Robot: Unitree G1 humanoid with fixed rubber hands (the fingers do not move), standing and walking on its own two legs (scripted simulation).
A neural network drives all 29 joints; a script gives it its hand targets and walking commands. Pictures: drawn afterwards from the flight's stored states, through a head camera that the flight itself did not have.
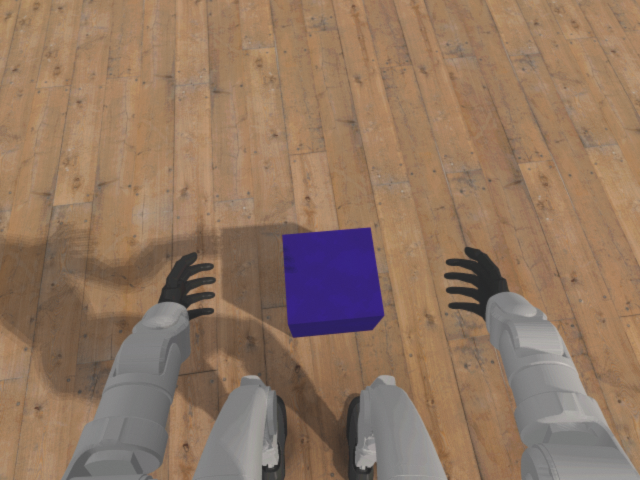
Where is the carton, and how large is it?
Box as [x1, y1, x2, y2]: [282, 227, 383, 337]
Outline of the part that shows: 370,227 282,235 288,325 293,337 372,329 383,316 383,309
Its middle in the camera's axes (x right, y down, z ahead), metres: +0.02 +0.13 +1.02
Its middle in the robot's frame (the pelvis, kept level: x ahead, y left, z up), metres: +0.50 -0.03 -0.57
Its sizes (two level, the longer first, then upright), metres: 0.221 0.221 0.210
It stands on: the floor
